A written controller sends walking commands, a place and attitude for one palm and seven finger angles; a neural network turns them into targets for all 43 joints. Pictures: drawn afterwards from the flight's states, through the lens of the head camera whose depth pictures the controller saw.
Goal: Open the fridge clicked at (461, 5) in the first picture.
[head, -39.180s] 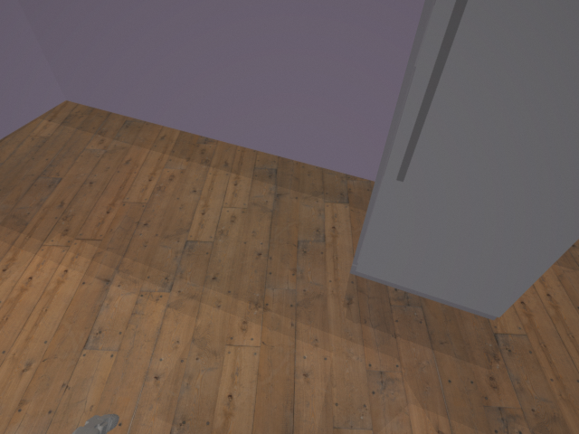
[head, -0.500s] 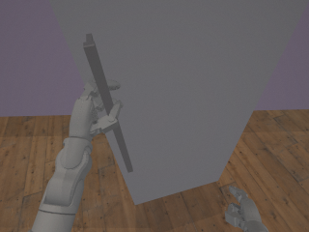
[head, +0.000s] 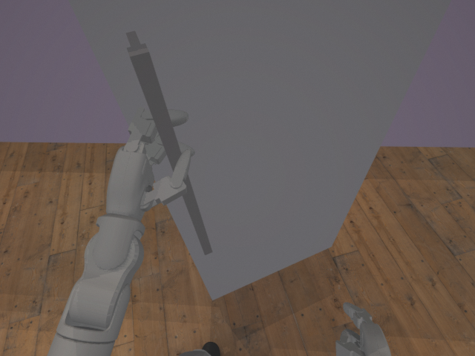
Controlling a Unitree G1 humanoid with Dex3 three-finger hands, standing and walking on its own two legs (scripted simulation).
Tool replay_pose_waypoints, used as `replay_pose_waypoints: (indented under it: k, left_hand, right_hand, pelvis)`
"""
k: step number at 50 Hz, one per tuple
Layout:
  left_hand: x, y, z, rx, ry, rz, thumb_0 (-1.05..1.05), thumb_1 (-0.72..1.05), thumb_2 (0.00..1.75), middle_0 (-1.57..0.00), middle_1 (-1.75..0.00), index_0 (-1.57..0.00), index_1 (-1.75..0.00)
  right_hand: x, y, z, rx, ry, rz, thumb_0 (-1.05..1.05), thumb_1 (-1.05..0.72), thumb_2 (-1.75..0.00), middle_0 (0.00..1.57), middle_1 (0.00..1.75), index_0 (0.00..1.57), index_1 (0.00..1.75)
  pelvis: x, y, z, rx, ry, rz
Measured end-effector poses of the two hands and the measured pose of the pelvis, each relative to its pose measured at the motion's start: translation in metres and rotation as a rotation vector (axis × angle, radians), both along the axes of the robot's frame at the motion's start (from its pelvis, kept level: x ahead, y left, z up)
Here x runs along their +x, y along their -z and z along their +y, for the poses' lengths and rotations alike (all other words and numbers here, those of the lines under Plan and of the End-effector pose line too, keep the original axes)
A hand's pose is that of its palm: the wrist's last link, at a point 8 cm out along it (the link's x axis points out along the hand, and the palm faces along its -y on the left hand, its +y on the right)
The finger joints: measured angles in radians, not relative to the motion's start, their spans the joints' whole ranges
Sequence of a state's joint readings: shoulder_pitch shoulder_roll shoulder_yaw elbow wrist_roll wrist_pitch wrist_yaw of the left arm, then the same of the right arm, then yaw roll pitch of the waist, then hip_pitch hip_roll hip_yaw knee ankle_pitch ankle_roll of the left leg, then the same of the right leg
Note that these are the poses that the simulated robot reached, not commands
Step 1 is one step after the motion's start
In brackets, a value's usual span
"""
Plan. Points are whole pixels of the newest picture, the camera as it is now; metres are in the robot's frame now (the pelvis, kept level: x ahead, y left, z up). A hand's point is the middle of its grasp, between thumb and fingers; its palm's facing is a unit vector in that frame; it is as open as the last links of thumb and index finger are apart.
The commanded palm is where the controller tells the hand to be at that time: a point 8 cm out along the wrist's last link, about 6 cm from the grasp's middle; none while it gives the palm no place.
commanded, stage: walk backward, drawing the door open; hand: left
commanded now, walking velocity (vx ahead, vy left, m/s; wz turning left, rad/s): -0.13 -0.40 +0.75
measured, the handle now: (183, 182) +0.37 +0.09 +0.09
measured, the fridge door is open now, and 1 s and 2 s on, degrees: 27 45 82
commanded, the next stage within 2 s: none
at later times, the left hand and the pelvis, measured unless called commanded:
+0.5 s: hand (216, 203) +0.28 +0.02 +0.17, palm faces +0.35 -0.92 -0.19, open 6.9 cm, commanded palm +0.23 +0.06 +0.18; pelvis +0.01 -0.19 -0.02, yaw +25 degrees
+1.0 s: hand (277, 237) +0.23 -0.05 +0.17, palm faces +0.84 -0.50 -0.21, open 6.3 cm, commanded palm +0.17 -0.05 +0.19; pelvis +0.12 -0.40 -0.01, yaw +47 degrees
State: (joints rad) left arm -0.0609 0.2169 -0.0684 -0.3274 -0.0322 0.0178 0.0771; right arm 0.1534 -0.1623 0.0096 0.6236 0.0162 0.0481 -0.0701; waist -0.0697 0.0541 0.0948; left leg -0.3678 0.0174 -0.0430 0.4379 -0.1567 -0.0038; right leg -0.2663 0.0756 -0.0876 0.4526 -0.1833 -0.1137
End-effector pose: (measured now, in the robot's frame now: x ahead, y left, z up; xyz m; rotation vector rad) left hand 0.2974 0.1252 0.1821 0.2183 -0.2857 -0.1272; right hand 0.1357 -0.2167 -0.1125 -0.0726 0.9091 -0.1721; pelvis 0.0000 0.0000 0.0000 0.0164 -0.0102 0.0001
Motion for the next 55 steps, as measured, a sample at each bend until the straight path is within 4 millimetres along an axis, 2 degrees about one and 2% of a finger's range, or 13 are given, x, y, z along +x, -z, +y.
replay_pose_waypoints:
  k: [6,10,16,23,29,33,37,40,46,51,55]
  left_hand:
    - [-0.02,0.001,-0.012,-0.003,-0.042,-0.014,-0.06,0.69,0.78,-0.37,-1.34,-0.14,-1.13]
    - [-0.029,0.005,-0.018,0.004,-0.064,-0.061,-0.07,0.7,0.79,-0.38,-1.34,-0.11,-1.08]
    - [-0.04,0.005,-0.029,0.014,-0.158,-0.061,-0.08,0.68,0.83,-0.4,-1.34,-0.11,-1.11]
    - [-0.053,0.01,-0.053,-0.012,-0.391,-0.133,-0.09,0.66,0.86,-0.47,-1.37,-0.15,-1.2]
    - [-0.07,0.008,-0.073,-0.05,-0.505,-0.105,-0.06,0.67,0.85,-0.48,-1.39,-0.2,-1.27]
    - [-0.08,0.011,-0.085,-0.055,-0.555,-0.156,-0.06,0.68,0.85,-0.49,-1.4,-0.2,-1.28]
    - [-0.09,0.011,-0.1,-0.048,-0.655,-0.155,-0.06,0.71,0.85,-0.51,-1.4,-0.19,-1.3]
    - [-0.098,0.009,-0.112,-0.04,-0.751,-0.136,-0.05,0.72,0.85,-0.51,-1.4,-0.21,-1.31]
    - [-0.113,0.008,-0.143,0.008,-1.003,-0.125,-0.05,0.72,0.85,-0.48,-1.4,-0.21,-1.3]
    - [-0.13,0.003,-0.169,0.015,-1.132,-0.065,-0.05,0.71,0.84,-0.47,-1.4,-0.22,-1.32]
    - [-0.145,0.003,-0.189,0.009,-1.183,-0.074,-0.05,0.71,0.84,-0.46,-1.4,-0.24,-1.32]
  right_hand:
    - [0.017,-0.005,-0.025,-0.058,-0.085,-0.028,0.01,-0.91,-0.9,0.2,0.3,0.2,0.3]
    - [0.036,-0.002,-0.037,-0.08,-0.145,-0.104,0.01,-0.91,-0.9,0.2,0.3,0.2,0.3]
    - [0.057,0.001,-0.052,-0.048,-0.339,-0.047,0.01,-0.91,-0.9,0.2,0.3,0.2,0.3]
    - [0.111,0.016,-0.094,0.006,-0.456,-0.059,0.01,-0.9,-0.9,0.2,0.3,0.21,0.3]
    - [0.158,0.0,-0.127,-0.075,-0.525,-0.104,0.01,-0.91,-0.9,0.2,0.3,0.2,0.3]
    - [0.183,-0.005,-0.136,-0.104,-0.593,-0.165,0.01,-0.91,-0.9,0.2,0.3,0.2,0.3]
    - [0.194,-0.012,-0.144,-0.089,-0.722,-0.121,0.01,-0.91,-0.9,0.2,0.3,0.2,0.3]
    - [0.206,-0.01,-0.154,-0.065,-0.792,-0.095,0.01,-0.91,-0.9,0.2,0.3,0.2,0.3]
    - [0.248,0.012,-0.182,0.011,-0.86,-0.085,0.01,-0.9,-0.9,0.2,0.3,0.21,0.3]
    - [0.282,0.003,-0.209,-0.045,-0.889,-0.09,0.01,-0.9,-0.9,0.2,0.3,0.2,0.3]
    - [0.303,-0.009,-0.22,-0.111,-0.96,-0.105,0.01,-0.91,-0.9,0.2,0.3,0.2,0.3]
  pelvis:
    - [-0.002,0.001,-0.027,0.013,-0.105,0.025]
    - [-0.006,0.012,-0.044,0.008,-0.145,0.042]
    - [-0.011,0.002,-0.097,-0.041,-0.279,0.017]
    - [0.01,0.019,-0.179,-0.064,-0.376,-0.007]
    - [0.02,0.01,-0.218,-0.018,-0.515,0.022]
    - [0.029,0.02,-0.245,-0.017,-0.567,0.034]
    - [0.047,0.009,-0.288,-0.022,-0.621,0.012]
    - [0.065,0.005,-0.318,-0.055,-0.666,0.002]
    - [0.11,0.019,-0.374,-0.056,-0.747,-0.023]
    - [0.128,0.008,-0.403,-0.01,-0.848,0.0]
    - [0.141,0.005,-0.423,-0.017,-0.939,0.023]
